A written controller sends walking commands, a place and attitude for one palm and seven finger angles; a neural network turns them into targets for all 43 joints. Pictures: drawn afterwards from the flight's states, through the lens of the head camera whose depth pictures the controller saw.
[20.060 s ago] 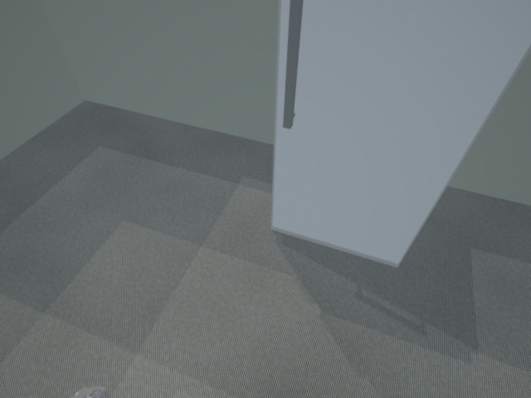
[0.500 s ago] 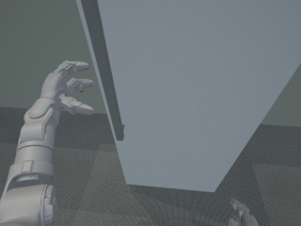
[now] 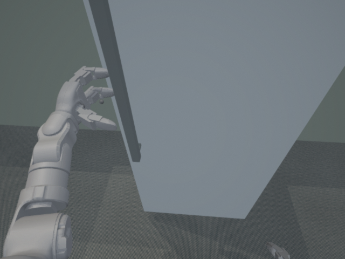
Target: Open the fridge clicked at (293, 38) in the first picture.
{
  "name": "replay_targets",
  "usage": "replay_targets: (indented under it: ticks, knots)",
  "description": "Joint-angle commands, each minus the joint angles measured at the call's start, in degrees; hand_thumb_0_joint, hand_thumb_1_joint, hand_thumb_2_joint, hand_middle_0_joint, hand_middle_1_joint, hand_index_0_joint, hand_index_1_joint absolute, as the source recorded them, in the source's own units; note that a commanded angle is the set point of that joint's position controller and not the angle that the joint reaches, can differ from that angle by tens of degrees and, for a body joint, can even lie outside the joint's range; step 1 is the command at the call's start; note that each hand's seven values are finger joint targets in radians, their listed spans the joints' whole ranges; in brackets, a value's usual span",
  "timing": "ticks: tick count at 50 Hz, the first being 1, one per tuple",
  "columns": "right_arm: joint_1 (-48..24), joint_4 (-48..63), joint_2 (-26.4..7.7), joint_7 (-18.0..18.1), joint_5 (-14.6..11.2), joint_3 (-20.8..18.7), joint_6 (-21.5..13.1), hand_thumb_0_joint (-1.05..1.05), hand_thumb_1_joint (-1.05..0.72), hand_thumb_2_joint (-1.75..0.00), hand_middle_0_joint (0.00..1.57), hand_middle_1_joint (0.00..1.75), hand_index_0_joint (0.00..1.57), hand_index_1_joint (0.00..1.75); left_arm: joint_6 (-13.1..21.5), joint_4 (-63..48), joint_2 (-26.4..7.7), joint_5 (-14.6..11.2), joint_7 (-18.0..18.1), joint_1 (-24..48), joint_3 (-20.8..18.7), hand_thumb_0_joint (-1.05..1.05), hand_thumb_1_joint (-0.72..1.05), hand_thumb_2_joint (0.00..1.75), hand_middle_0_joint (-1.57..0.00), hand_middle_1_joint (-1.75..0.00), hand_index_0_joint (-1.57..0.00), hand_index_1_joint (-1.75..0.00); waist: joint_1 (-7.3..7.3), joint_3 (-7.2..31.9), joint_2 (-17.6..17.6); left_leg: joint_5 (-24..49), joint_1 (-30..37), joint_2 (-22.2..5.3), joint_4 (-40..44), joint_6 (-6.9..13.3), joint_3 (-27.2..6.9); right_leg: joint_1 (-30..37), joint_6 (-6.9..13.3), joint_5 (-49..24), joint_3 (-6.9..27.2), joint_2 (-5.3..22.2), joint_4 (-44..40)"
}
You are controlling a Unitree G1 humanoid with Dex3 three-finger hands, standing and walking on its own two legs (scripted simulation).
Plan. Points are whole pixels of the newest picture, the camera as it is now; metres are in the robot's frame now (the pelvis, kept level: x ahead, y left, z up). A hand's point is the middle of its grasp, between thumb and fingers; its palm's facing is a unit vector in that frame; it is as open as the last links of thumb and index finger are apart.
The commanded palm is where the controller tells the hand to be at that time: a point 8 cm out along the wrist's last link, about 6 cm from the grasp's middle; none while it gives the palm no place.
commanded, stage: feel for the door with the fingertips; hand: left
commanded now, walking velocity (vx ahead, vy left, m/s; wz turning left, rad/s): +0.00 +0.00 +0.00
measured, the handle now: (125, 96) +0.46 +0.14 +0.15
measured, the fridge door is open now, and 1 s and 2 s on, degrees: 0 0 0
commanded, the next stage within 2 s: slide the fingers in behind the handle in 0.64 s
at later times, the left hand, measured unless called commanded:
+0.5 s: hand (110, 98) +0.41 +0.16 +0.18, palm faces -0.03 -1.00 -0.01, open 14.0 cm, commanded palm +0.40 +0.21 +0.18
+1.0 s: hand (111, 97) +0.41 +0.16 +0.19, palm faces -0.05 -1.00 +0.01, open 13.8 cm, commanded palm +0.39 +0.21 +0.18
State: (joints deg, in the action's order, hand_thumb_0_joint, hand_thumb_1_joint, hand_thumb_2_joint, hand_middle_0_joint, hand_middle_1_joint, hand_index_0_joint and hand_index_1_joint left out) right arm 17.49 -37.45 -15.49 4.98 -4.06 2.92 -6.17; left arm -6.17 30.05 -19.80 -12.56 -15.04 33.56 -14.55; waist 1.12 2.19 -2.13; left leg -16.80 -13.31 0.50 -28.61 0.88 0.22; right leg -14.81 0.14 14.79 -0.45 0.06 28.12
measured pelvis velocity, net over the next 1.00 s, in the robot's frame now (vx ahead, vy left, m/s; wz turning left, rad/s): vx -0.01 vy -0.01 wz -0.01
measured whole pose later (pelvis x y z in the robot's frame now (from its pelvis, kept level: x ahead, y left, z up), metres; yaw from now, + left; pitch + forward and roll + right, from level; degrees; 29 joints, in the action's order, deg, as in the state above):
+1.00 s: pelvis -0.01 -0.01 +0.00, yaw -1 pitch +2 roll +0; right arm 18.1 -37.8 -15.3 4.8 -3.7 2.8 -4.9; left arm -2.9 39.1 -19.0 -11.2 -12.9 39.2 -14.6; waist 1.9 2.3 -2.1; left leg -15.8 -13.8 -0.1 -28.0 0.5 0.7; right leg -15.7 0.6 13.7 0.0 -0.5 27.8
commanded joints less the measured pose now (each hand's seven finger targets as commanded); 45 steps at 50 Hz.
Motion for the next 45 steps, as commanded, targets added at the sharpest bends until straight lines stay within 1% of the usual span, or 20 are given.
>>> replay_targets:
  ticks: [1,3,9,12,14,17,20,23,25,28,31,32,33,35,37,38,40,42,43,45]
  knots:
    - [-5.6,8.6,-6.4,0.4,-0.2,-2.5,-2.7,0.00,-0.90,-0.90,0.20,0.30,0.20,0.30,2.2,-12.8,-9.8,-0.7,2.1,24.8,-2.1,0.00,-0.50,0.30,-0.30,-1.20,-0.30,-1.20,-0.38,14.5,1.3,16.8,5.8,-0.9,3.0,0.7,-1.0,3.5,1.6,-16.0,-2.1,-0.2,-1.9]
    - [-6.0,8.8,-6.5,0.4,-0.1,-2.5,-2.2,0.00,-0.90,-0.90,0.20,0.30,0.20,0.30,1.7,-13.2,-11.4,-0.1,3.3,25.0,-3.4,0.00,-0.50,0.30,-0.30,-1.20,-0.30,-1.20,-0.77,14.7,2.1,16.5,5.2,-0.8,3.3,0.9,-0.8,4.7,1.6,-16.0,-1.9,-0.1,-2.1]
    - [-6.7,9.5,-5.8,0.5,0.2,-2.3,-1.3,0.00,-0.90,-0.90,0.20,0.30,0.20,0.30,2.2,-15.9,-11.3,0.7,4.5,26.6,-3.3,0.00,-0.50,0.30,-0.30,-1.20,-0.30,-1.20,-0.64,16.9,2.2,18.6,6.2,-0.6,2.9,1.1,0.0,7.0,1.4,-19.5,-1.3,0.0,-1.8]
    - [-6.5,9.1,-6.0,0.9,0.1,-2.3,-0.8,0.00,-0.90,-0.90,0.20,0.30,0.20,0.30,2.1,-13.1,-12.7,1.0,4.3,27.5,-3.9,0.00,-0.50,0.30,-0.30,-1.20,-0.30,-1.20,-0.32,15.5,2.1,16.9,5.9,-0.5,3.0,1.2,0.2,6.2,1.4,-18.1,-1.1,-0.1,-2.4]
    - [-7.0,9.6,-5.6,0.9,0.0,-2.1,-0.8,0.00,-0.90,-0.90,0.20,0.30,0.20,0.30,2.2,-14.0,-10.4,0.9,3.8,28.4,-2.0,0.00,-0.50,0.30,-0.30,-1.20,-0.30,-1.20,-0.10,16.2,-0.3,18.1,6.7,-0.4,2.8,1.2,0.3,6.4,1.5,-19.5,-1.1,0.1,-2.2]
    - [-6.1,8.7,-6.1,1.1,-0.3,-2.3,-0.5,0.00,-0.90,-0.90,0.20,0.30,0.20,0.30,1.6,-8.8,-10.3,0.5,2.9,28.3,-1.5,0.00,-0.50,0.30,-0.30,-1.20,-0.30,-1.20,0.91,13.8,3.0,15.9,5.7,-0.5,2.6,1.3,0.2,4.4,1.3,-17.5,-1.3,-0.2,-3.1]
    - [-5.8,8.1,-6.1,1.4,-0.3,-2.2,-0.6,0.00,-0.90,-0.90,0.20,0.30,0.20,0.30,1.8,-6.6,-8.4,0.4,2.8,34.1,0.9,0.00,-0.50,0.30,-0.30,-1.20,-0.30,-1.20,2.04,12.6,1.5,12.9,5.4,-0.2,2.7,1.3,-0.2,2.0,1.3,-14.5,-1.1,-0.2,-3.5]
    - [-5.0,8.2,-6.5,1.4,0.1,-2.4,-0.7,0.00,-0.90,-0.90,0.20,0.30,0.20,0.30,3.8,-7.7,-13.0,0.6,3.2,35.9,-2.6,0.00,-0.50,0.30,-0.30,-1.20,-0.30,-1.20,1.05,17.8,1.3,15.0,6.0,0.1,2.4,1.4,-0.4,5.2,1.4,-16.3,-0.8,0.0,-2.7]
    - [-4.7,7.9,-6.0,1.2,0.1,-2.4,-0.9,0.00,-0.90,-0.90,0.20,0.30,0.20,0.30,4.5,-5.9,-9.4,0.6,3.0,35.6,-0.3,0.00,-0.50,0.30,-0.30,-1.20,-0.30,-1.20,1.49,17.3,1.7,16.9,6.5,0.0,2.0,1.4,-0.2,4.8,1.5,-18.7,-1.1,-0.1,-2.3]
    - [-4.0,7.8,-6.6,1.0,0.0,-2.6,-0.6,0.00,-0.90,-0.90,0.20,0.30,0.20,0.30,5.3,-3.2,-12.8,0.6,2.8,33.2,-3.2,0.00,-0.50,0.30,-0.30,-1.20,-0.30,-1.20,0.60,17.1,3.2,16.3,4.7,0.0,2.2,1.5,0.2,6.0,1.3,-19.0,-0.8,-0.1,-2.3]
    - [-3.8,7.5,-6.4,0.9,-0.1,-2.7,-0.8,0.00,-0.90,-0.90,0.20,0.30,0.20,0.30,5.7,-3.6,-11.2,0.9,2.8,36.2,-1.4,0.00,-0.50,0.30,-0.30,-1.20,-0.30,-1.20,1.33,16.1,1.2,15.5,5.2,-0.1,2.3,1.5,0.1,4.5,1.4,-17.9,-0.9,-0.2,-2.5]
    - [-3.4,7.5,-6.9,0.9,0.0,-2.9,-0.7,0.00,-0.90,-0.90,0.20,0.30,0.20,0.30,5.8,-2.6,-12.8,1.0,2.9,35.2,-2.8,0.00,-0.50,0.30,-0.30,-1.20,-0.30,-1.20,1.08,16.2,2.7,15.4,4.9,-0.1,2.4,1.6,0.1,4.8,1.2,-17.5,-1.0,-0.4,-2.7]
    - [-3.3,7.5,-6.9,1.0,0.0,-2.8,-0.7,0.00,-0.90,-0.90,0.20,0.30,0.20,0.30,6.0,-3.0,-13.4,1.0,2.9,36.3,-3.0,0.00,-0.50,0.30,-0.30,-1.20,-0.30,-1.20,1.17,16.5,1.8,15.4,4.7,-0.1,2.4,1.6,0.1,5.1,1.3,-17.6,-0.7,-0.2,-2.7]
    - [-3.1,7.3,-6.6,1.0,0.0,-2.8,-1.0,0.00,-0.90,-0.90,0.20,0.30,0.20,0.30,6.2,-2.8,-11.4,1.0,2.7,38.1,-1.4,0.00,-0.50,0.30,-0.30,-1.20,-0.30,-1.20,1.66,16.0,1.0,14.6,4.9,0.0,2.6,1.5,0.0,4.0,1.4,-16.7,-0.9,-0.3,-2.8]
    - [-2.4,6.8,-7.3,1.2,0.1,-2.9,-0.8,0.00,-0.90,-0.90,0.20,0.30,0.20,0.30,6.3,0.3,-14.5,1.0,2.9,37.2,-3.6,0.00,-0.50,0.30,-0.30,-1.20,-0.30,-1.20,1.64,14.9,3.4,13.0,3.7,-0.1,2.7,1.7,0.0,4.0,1.1,-15.0,-0.9,-0.4,-3.4]
    - [-2.4,6.8,-7.2,1.2,0.1,-2.7,-0.9,0.00,-0.90,-0.90,0.20,0.30,0.20,0.30,6.5,0.6,-13.3,1.0,2.8,38.8,-2.5,0.00,-0.50,0.30,-0.30,-1.20,-0.30,-1.20,2.12,14.6,2.7,12.4,3.4,-0.1,2.9,1.7,0.0,3.5,1.1,-14.4,-0.7,-0.3,-3.4]
    - [-2.2,6.8,-6.9,1.0,0.1,-2.9,-1.3,0.00,-0.90,-0.90,0.20,0.30,0.20,0.30,7.1,-0.4,-12.1,1.1,2.5,38.9,-1.9,0.00,-0.50,0.30,-0.30,-1.20,-0.30,-1.20,1.51,16.2,0.1,13.2,4.6,-0.1,2.8,1.4,-0.1,3.4,1.5,-14.7,-0.9,-0.4,-2.9]
    - [-2.3,7.5,-7.0,0.7,0.2,-3.1,-1.4,0.00,-0.90,-0.90,0.20,0.30,0.20,0.30,7.8,-1.9,-12.6,1.1,2.6,35.3,-2.8,0.00,-0.50,0.30,-0.30,-1.20,-0.30,-1.20,0.48,18.4,0.3,15.2,5.7,-0.1,2.7,1.3,-0.3,4.8,1.6,-15.9,-1.2,-0.5,-2.5]
    - [-2.8,7.9,-6.7,0.6,0.1,-2.8,-1.6,0.00,-0.90,-0.90,0.20,0.30,0.20,0.30,7.8,-2.4,-10.4,0.7,2.4,34.9,-1.2,0.00,-0.50,0.30,-0.30,-1.20,-0.30,-1.20,0.68,17.9,0.9,14.9,5.5,-0.2,2.8,1.4,-0.1,4.8,1.5,-16.2,-1.1,-0.5,-2.5]
    - [-2.7,7.7,-6.9,0.6,0.1,-3.0,-1.7,0.00,-0.90,-0.90,0.20,0.30,0.20,0.30,7.9,-3.4,-11.5,0.4,2.3,35.0,-2.4,0.00,-0.50,0.30,-0.30,-1.20,-0.30,-1.20,0.52,17.6,2.1,14.5,5.0,-0.2,3.0,1.4,-0.2,5.0,1.5,-16.1,-1.1,-0.6,-2.6]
